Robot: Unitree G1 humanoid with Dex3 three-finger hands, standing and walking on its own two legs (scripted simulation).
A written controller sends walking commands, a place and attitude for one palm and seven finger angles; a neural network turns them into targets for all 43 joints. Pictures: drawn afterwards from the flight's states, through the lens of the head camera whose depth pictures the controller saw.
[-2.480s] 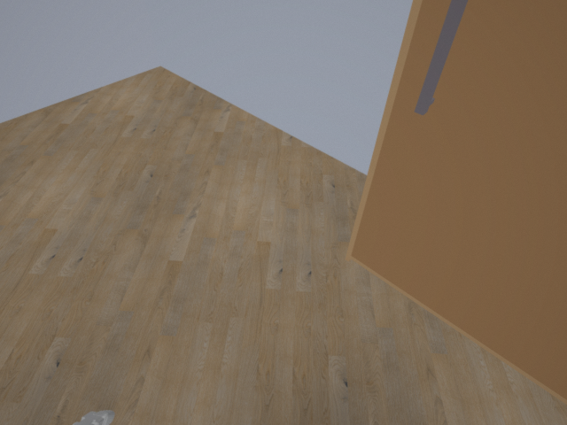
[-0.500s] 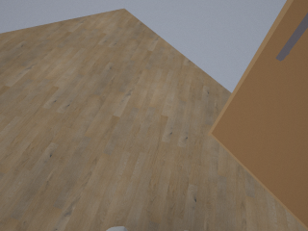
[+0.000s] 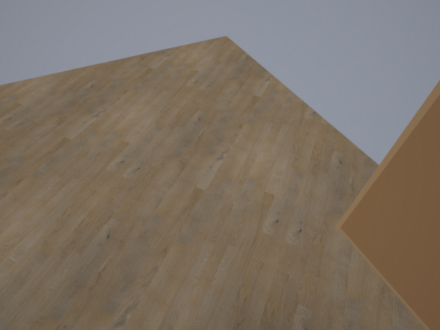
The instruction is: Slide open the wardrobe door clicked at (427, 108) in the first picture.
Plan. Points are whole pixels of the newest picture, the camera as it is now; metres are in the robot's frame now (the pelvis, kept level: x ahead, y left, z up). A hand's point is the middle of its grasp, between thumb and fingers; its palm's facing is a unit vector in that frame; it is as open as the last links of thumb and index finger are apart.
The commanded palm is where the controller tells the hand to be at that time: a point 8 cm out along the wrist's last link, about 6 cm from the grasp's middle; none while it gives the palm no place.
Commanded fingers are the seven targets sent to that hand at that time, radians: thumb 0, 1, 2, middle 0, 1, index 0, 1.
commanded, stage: walk to a spot facing it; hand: left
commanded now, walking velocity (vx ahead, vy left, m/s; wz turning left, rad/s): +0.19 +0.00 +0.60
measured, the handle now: out of the picture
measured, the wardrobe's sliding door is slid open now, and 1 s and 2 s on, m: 0.00 0.00 0.00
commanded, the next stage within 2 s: turn to face it in 0.32 s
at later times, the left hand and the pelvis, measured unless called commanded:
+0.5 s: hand out of the picture +0.03 +0.14 -0.18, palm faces +0.34 -0.92 -0.21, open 7.4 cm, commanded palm none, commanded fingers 0.00 0.90 0.90 -0.20 -0.30 -0.20 -0.30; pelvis +0.12 -0.02 -0.01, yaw +17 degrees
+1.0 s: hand (134, 297) +0.23 +0.20 -0.17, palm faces +0.11 -0.96 -0.27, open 7.4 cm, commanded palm none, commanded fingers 0.00 0.90 0.90 -0.20 -0.30 -0.20 -0.30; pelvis +0.17 -0.02 -0.02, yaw +2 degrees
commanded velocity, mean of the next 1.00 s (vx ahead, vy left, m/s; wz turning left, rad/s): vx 0.01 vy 0.00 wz -0.13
